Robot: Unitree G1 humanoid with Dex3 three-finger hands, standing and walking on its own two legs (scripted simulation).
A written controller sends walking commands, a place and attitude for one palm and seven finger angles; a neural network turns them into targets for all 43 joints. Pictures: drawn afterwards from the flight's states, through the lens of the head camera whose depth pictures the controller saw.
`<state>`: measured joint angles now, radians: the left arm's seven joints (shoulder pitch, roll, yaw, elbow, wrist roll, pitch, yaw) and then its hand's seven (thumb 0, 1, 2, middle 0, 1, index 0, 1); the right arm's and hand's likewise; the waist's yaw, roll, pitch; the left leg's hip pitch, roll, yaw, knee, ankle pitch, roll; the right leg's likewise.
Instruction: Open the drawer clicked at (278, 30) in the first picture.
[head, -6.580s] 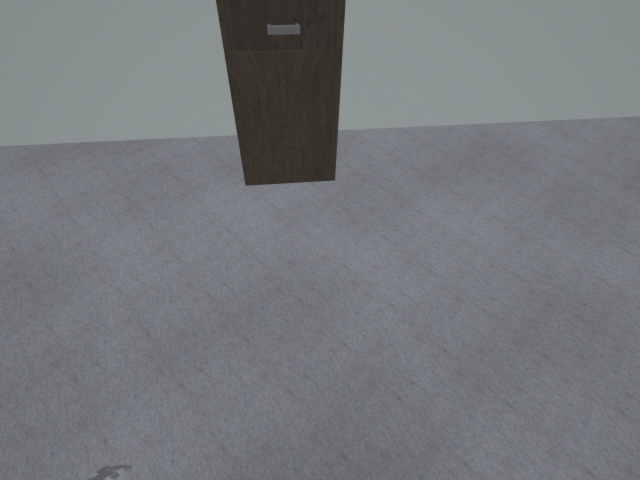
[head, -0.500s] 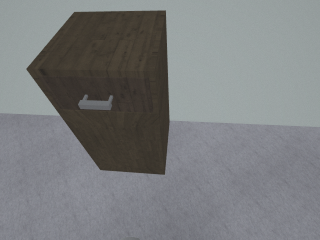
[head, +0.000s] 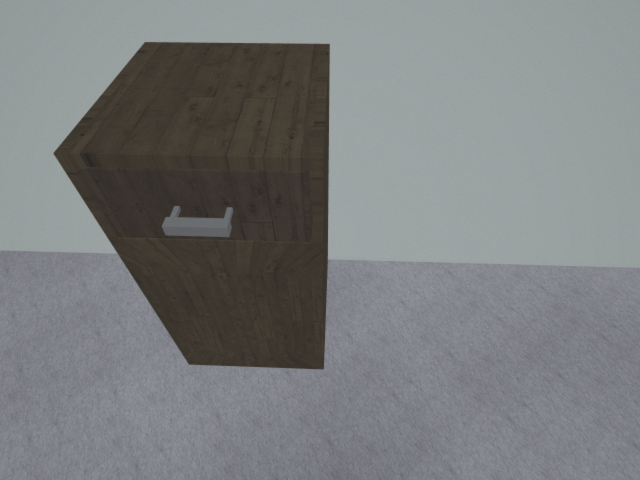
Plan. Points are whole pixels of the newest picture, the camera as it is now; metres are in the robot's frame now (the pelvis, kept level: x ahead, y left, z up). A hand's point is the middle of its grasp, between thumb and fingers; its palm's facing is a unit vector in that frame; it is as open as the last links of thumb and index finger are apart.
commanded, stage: come to a stop and stand still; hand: left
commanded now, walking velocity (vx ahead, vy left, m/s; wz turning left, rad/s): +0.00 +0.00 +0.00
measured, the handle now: (200, 219) +0.54 +0.27 -0.04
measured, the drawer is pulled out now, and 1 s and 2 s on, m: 0.00 0.00 0.00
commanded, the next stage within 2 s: look again from close up in 0.14 s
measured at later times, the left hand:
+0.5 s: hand out of the picture +0.01 +0.19 -0.18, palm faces +0.01 -0.98 -0.22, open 7.4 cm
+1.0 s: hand out of the picture +0.10 +0.21 -0.11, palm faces -0.02 -0.87 -0.49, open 7.4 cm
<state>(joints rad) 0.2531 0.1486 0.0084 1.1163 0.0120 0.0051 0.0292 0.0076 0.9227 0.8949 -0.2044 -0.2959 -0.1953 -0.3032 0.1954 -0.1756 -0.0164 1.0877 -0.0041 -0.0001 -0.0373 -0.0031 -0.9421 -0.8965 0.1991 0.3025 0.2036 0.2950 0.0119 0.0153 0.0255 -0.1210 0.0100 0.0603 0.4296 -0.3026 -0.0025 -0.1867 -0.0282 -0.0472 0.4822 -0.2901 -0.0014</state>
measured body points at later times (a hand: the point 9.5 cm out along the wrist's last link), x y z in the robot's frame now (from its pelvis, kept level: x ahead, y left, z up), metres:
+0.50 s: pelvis +0.00 +0.01 -0.01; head +0.01 +0.00 +0.44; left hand +0.01 +0.24 -0.16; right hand -0.01 -0.20 -0.17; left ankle -0.05 +0.12 -0.74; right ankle -0.02 -0.11 -0.74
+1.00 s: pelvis +0.00 +0.00 -0.01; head +0.02 -0.02 +0.44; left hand +0.10 +0.25 -0.08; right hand +0.06 -0.25 -0.15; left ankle -0.05 +0.12 -0.74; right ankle -0.02 -0.11 -0.74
